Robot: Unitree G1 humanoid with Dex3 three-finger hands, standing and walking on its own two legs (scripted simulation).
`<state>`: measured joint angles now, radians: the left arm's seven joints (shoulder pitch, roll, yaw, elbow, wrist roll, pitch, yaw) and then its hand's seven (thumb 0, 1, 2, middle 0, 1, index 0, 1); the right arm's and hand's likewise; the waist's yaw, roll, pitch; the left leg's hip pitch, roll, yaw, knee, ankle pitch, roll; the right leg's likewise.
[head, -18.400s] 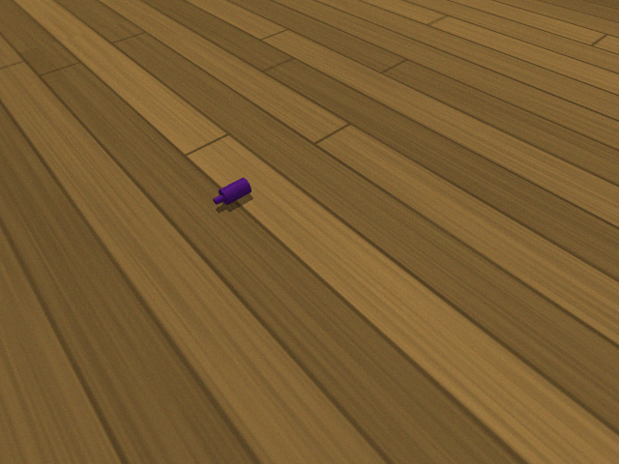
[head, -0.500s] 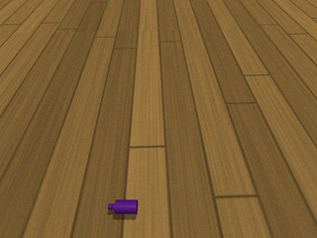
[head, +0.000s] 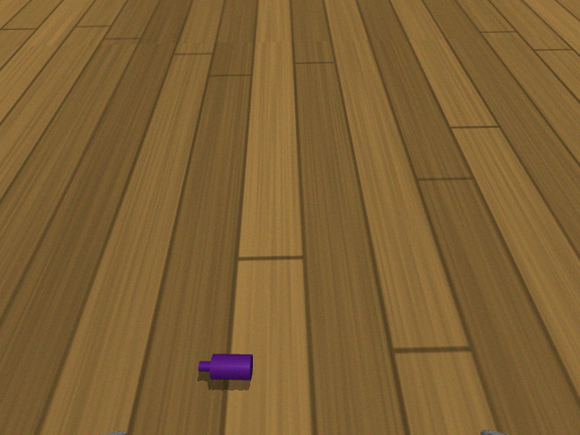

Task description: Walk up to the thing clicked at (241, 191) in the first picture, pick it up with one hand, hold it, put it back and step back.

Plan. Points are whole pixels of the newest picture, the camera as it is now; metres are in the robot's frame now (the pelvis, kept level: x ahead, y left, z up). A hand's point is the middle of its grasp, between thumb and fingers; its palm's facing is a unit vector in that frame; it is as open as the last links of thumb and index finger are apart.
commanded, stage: rise first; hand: left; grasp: from above
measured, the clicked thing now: (225, 366) +0.42 +0.23 -0.74
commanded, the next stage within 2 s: none
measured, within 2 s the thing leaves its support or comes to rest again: neither
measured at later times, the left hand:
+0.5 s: hand out of the picture +0.13 +0.26 -0.21, palm faces -0.12 -0.90 -0.42, open 13.7 cm
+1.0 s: hand out of the picture +0.16 +0.27 -0.33, palm faces -0.38 -0.71 -0.59, open 14.2 cm
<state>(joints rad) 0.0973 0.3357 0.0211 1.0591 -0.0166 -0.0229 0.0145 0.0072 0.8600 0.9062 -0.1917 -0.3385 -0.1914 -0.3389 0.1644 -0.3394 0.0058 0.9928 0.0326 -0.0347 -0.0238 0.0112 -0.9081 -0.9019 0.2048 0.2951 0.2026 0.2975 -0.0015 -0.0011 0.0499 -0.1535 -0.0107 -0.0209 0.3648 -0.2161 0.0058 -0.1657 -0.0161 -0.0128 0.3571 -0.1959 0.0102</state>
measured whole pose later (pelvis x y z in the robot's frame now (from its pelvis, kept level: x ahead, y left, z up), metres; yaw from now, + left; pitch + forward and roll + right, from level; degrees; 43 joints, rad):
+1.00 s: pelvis -0.04 +0.00 -0.19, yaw -1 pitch +28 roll -2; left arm 0.07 0.42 0.11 0.56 0.46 0.02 0.01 0.00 -0.55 0.98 -0.08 -1.07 -0.08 -1.08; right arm 0.12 -0.28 -0.05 0.56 0.00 -0.19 0.02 0.01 -0.90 -0.90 0.21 0.30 0.20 0.30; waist -0.03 0.00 -0.18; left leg -1.38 -0.01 -0.04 1.56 -0.67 0.00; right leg -1.38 -0.01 -0.03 1.52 -0.64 0.00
